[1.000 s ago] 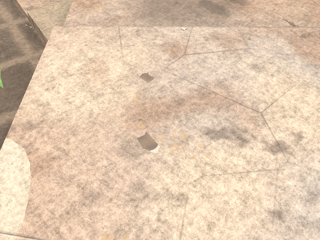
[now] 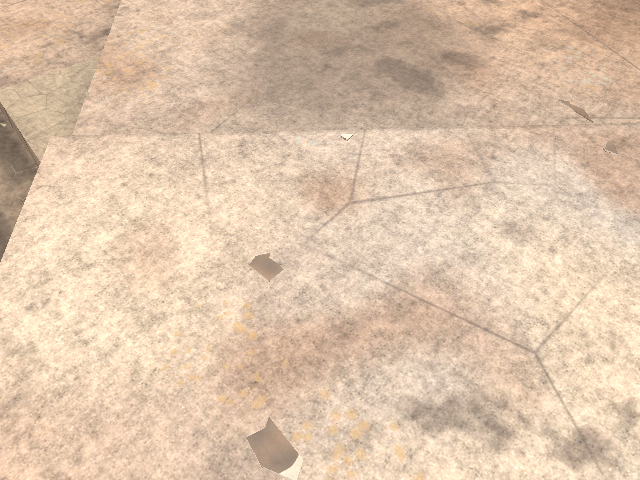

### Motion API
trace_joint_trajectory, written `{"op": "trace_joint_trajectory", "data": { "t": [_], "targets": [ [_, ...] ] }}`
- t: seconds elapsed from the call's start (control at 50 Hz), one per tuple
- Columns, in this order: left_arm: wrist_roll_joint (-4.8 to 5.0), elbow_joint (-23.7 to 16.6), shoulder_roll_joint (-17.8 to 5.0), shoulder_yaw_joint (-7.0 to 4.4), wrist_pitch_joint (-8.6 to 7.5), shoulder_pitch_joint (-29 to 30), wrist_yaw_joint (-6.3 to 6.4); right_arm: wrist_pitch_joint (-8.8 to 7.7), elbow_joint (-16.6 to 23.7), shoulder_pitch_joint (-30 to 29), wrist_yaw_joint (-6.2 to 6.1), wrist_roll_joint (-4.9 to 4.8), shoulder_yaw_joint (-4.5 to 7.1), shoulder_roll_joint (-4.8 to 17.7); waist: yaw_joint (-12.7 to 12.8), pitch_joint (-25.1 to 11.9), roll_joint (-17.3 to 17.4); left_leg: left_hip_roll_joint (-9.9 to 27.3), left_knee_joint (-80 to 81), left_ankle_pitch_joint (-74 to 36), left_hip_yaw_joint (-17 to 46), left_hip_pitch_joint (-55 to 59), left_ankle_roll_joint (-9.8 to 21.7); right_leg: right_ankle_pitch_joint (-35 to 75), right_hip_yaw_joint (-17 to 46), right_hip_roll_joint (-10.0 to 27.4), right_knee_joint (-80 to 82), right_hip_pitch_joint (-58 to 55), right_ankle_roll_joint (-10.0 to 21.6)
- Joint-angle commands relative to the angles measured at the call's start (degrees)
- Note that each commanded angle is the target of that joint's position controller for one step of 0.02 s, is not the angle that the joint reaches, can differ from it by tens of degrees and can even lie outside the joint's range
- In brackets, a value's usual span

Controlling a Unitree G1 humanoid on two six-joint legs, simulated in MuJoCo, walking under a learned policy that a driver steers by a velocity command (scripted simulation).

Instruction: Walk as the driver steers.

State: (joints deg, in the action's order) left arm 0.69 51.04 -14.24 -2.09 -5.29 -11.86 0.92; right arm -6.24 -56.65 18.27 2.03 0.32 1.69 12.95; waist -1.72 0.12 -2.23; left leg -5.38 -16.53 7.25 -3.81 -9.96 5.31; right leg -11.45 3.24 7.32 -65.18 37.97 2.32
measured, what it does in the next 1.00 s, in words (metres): walks ahead: right foot, then left foot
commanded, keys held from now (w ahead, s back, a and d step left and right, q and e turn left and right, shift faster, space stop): w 0.80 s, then w+e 0.20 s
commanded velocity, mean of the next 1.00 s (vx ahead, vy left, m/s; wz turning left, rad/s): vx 0.50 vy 0.00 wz -0.04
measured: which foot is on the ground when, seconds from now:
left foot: down 0.00-0.32, up 0.34-0.84, down 0.86-1.00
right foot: up 0.00-0.28, down 0.30-0.86, up 0.88-1.00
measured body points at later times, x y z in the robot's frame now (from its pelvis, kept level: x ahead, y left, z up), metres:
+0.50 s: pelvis +0.28 -0.08 +0.00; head +0.29 -0.10 +0.45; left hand +0.33 +0.18 -0.12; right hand +0.37 -0.35 -0.14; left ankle +0.29 +0.08 -0.66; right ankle +0.30 -0.16 -0.74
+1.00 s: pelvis +0.55 -0.01 -0.01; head +0.58 +0.00 +0.44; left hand +0.59 +0.25 -0.15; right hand +0.66 -0.28 -0.12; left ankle +0.61 +0.07 -0.74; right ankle +0.46 -0.16 -0.65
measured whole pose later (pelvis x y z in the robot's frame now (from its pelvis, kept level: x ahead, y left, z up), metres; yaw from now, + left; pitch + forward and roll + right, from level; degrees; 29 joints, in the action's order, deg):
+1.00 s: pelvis +0.55 -0.01 -0.01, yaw -3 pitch +1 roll +0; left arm 2.0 55.3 -14.6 -3.3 -4.6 -18.1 0.6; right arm -6.4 -51.5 9.4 1.5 0.3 3.1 13.4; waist 0.2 1.5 -2.3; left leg -0.6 -26.3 9.0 -6.2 -18.9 3.1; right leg -19.7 3.2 2.7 -68.2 25.0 3.0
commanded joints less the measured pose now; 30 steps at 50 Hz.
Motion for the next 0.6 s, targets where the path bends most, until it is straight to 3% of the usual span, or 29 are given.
{"op": "trace_joint_trajectory", "data": {
  "t": [0.02, 0.1, 0.2, 0.24, 0.26, 0.28, 0.3, 0.32, 0.34, 0.36, 0.38, 0.4, 0.44, 0.48, 0.52, 0.6],
  "targets": [
    [-0.72, -2.4, -2.7, -0.77, 0.19, -2.0, 0.4, -1.03, 3.2, -2.3, -1.13, -0.08, 1.2, 7.6, 2.7, 3.1, 4.3, 16.0, 11.8, -4.0, 11.9, -6.1, 9.8, 9.3, 0.1, 2.4, 8.1, 1.1, -1.6],
    [-0.17, -4.8, -1.6, -0.37, -0.48, 7.4, -0.33, -0.26, 2.2, 2.3, -1.99, -1.0, 1.46, 9.2, -0.7, 3.1, 4.4, 15.1, 10.8, -4.9, 9.1, -1.0, 7.2, 17.6, -2.2, -0.2, 24.7, -0.8, -2.0],
    [0.58, -7.7, -2.5, -0.17, -1.0, 14.3, -2.09, 0.96, 0.3, 6.5, -2.13, -1.52, 1.81, 9.7, -2.8, 4.6, 5.2, 18.8, 6.6, -3.4, 10.3, 8.4, 6.4, 12.4, -2.5, -1.9, 33.4, -0.5, -0.9],
    [0.59, -8.0, -3.8, -0.57, -1.52, 12.9, -2.66, 1.57, 0.2, 6.0, -2.27, -1.56, 2.16, 10.4, -1.2, 3.8, 6.0, 20.1, 3.4, -6.5, 11.1, 10.8, 5.5, 7.7, -3.0, -2.9, 35.7, -3.9, 0.7],
    [0.54, -7.3, -4.9, -1.15, -1.75, 9.7, -2.74, 1.88, 0.4, 4.8, -2.29, -1.52, 2.25, 10.8, 1.0, 2.1, 6.6, 19.7, -0.3, -13.4, 10.5, 10.9, 4.7, 6.1, -4.3, -4.3, 36.9, -9.1, 1.7],
    [0.44, -5.1, -6.9, -2.4, -1.89, 2.2, -2.57, 2.2, 0.8, 3.8, -2.27, -1.24, 1.93, 10.1, 4.8, -2.2, 6.1, 16.9, -9.2, -22.7, 8.1, 9.7, 3.4, 5.8, -5.7, -6.2, 38.1, -18.9, 3.1],
    [0.05, -2.2, -11.2, -3.97, -2.0, -9.6, -2.11, 2.17, 2.0, 3.2, -2.24, -0.4, 0.94, 7.8, 9.2, -10.7, 2.8, 13.4, -25.1, -20.2, 4.8, 1.2, 1.4, 7.2, 0.5, -0.6, 36.5, -36.0, 6.5],
    [-0.82, -0.7, -17.8, -5.6, -1.49, -17.0, -2.01, 0.87, 3.0, 9.2, -1.7, -0.2, -1.14, 1.0, 8.1, -18.8, -11.8, 3.5, -48.4, 2.6, 0.8, -23.3, -3.3, 1.1, 25.6, 13.6, 40.1, -59.2, 15.6],
    [-0.69, -0.4, -13.0, -4.28, -1.44, -17.8, -2.24, -0.72, 2.1, 9.2, -1.39, -1.22, -0.73, 3.5, 8.6, -22.4, -12.5, 2.7, -57.7, 24.1, 9.7, -31.5, -2.6, -3.9, 39.6, 16.3, 47.8, -61.4, 17.5],
    [-0.37, -1.4, -9.5, -3.08, -1.57, -12.3, -2.22, -1.53, 3.6, 3.7, -1.17, -2.73, 0.71, 9.0, 7.4, -13.5, -8.4, 6.4, -60.8, 20.6, 10.5, -36.3, -1.3, -4.0, 31.3, 14.4, 48.2, -54.1, 14.1],
    [-0.29, -2.8, -7.4, -2.31, -1.43, -6.5, -2.23, -1.61, 4.6, 0.0, -1.39, -2.77, 0.87, 9.3, 5.7, -8.7, -4.2, 9.7, -59.0, 14.9, 8.8, -35.0, -1.0, 0.3, 22.7, 12.0, 49.3, -45.6, 12.1],
    [-0.47, -3.4, -5.5, -1.7, -1.34, -2.7, -2.52, -1.23, 4.9, -2.0, -1.76, -1.96, 1.09, 8.5, 4.0, -4.9, -1.1, 11.6, -55.1, 10.8, 7.9, -32.7, -1.3, 4.2, 17.0, 9.4, 51.5, -38.0, 11.0],
    [-1.0, -2.8, -3.7, -1.16, -1.53, -1.0, -3.01, 0.48, 4.4, -0.3, -2.11, -1.27, 1.33, 6.3, 1.1, -2.3, -2.6, 13.5, -50.1, 6.5, 7.7, -26.4, -1.9, 8.2, 10.3, 5.8, 55.2, -30.0, 9.7],
    [-0.97, -1.3, -5.0, -1.54, -1.86, -3.2, -2.87, 1.48, 4.4, 0.2, -2.28, -1.08, 1.33, 4.9, 0.2, -1.2, -1.9, 13.6, -47.7, 3.9, 6.9, -26.5, -2.8, 14.3, 6.7, 5.0, 56.7, -28.2, 10.6],
    [-1.03, -0.2, -6.4, -1.92, -1.8, -5.4, -2.25, 1.71, 5.9, -3.6, -2.44, -0.73, 1.61, 5.2, 0.7, 0.3, -0.9, 13.8, -42.5, -0.6, 6.9, -30.5, -3.6, 18.1, 4.9, 5.1, 57.5, -29.5, 10.9],
    [-0.64, 1.2, -6.8, -1.86, -1.05, -8.4, -1.11, 1.34, 8.6, -12.2, -1.98, -0.68, 1.45, 4.0, 2.8, 1.8, -1.2, 12.8, -28.3, -10.9, 5.7, -31.4, -4.2, 17.0, 1.3, 3.7, 58.6, -31.3, 9.4]
  ]
}}
Keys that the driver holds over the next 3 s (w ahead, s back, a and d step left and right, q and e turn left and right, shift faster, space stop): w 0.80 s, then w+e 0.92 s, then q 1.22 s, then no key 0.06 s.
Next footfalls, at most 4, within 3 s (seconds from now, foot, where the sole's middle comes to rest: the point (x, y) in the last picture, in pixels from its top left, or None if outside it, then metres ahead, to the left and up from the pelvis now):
0.30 right None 0.34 -0.17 -0.78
0.86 left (289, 421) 0.65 0.08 -0.78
1.44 right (401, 320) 0.91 -0.20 -0.78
1.90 left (365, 222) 1.25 -0.14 -0.78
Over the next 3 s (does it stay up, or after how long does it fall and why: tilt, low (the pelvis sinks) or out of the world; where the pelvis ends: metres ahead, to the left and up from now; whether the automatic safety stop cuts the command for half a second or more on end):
stays up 1.17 -0.16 0.00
